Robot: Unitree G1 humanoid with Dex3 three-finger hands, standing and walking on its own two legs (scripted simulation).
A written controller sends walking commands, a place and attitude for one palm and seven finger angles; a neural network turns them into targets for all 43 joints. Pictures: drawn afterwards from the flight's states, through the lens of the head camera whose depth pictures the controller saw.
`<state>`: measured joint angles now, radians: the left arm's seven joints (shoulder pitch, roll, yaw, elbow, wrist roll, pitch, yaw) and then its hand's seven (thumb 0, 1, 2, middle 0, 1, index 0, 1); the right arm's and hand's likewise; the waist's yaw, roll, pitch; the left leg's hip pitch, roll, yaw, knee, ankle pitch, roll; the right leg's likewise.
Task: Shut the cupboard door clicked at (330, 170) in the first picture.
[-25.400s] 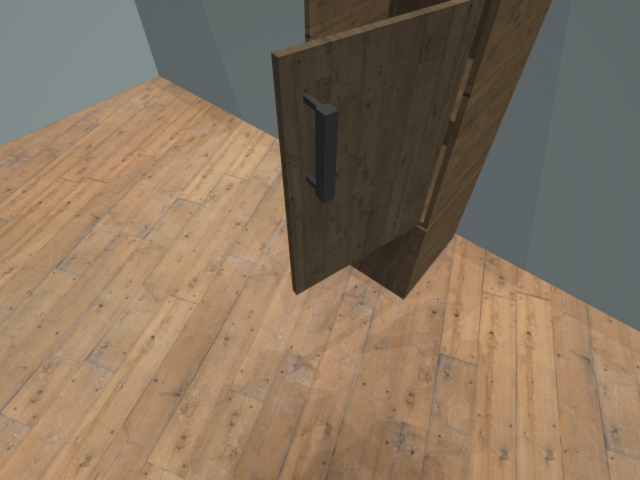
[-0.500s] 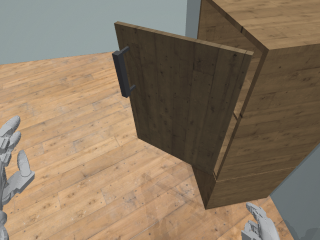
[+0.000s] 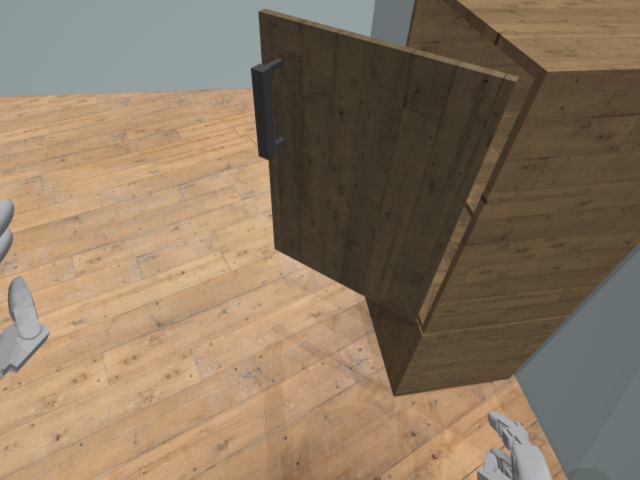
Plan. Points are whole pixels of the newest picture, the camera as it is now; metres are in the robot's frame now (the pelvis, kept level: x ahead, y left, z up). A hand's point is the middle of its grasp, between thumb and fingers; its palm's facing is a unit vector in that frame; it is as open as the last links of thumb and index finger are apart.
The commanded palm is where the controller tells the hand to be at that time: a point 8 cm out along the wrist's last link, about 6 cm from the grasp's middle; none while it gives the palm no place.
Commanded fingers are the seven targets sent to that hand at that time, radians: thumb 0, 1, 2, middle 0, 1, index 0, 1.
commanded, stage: step back with the hand held close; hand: left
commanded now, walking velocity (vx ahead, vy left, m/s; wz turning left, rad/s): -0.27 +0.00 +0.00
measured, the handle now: (271, 110) +0.70 +0.14 +0.11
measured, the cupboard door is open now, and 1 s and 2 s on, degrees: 48 48 48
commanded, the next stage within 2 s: stop stepping back and stand still in 0.58 s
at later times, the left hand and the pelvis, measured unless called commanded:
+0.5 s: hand out of the picture +0.11 +0.30 +0.20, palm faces +0.50 -0.75 -0.43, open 7.4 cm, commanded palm +0.05 +0.32 +0.19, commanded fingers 0.00 0.90 0.90 -0.20 -0.30 -0.20 -0.30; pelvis -0.08 +0.02 +0.01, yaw +2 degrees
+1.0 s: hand out of the picture +0.03 +0.33 +0.20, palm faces +0.44 -0.85 -0.27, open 7.4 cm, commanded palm +0.02 +0.33 +0.19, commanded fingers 0.00 0.90 0.90 -0.20 -0.30 -0.20 -0.30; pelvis -0.17 +0.06 -0.03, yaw -10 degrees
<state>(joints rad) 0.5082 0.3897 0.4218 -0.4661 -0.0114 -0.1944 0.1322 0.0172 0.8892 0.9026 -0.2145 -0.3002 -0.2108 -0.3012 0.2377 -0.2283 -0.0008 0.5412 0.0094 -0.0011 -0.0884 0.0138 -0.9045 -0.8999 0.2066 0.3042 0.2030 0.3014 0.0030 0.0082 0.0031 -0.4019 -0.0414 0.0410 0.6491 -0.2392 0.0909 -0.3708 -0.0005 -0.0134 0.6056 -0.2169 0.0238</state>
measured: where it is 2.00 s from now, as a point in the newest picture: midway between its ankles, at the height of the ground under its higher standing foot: outside the picture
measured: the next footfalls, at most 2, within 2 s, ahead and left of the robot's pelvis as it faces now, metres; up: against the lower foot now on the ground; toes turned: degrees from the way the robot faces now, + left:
right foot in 0.68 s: -0.27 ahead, -0.13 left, +0.00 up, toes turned -5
left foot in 1.02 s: +0.00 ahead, +0.11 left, +0.00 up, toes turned -10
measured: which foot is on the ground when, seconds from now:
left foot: down 0.00-0.90, up 0.92-1.00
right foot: down 0.00-0.34, up 0.36-0.66, down 0.68-1.00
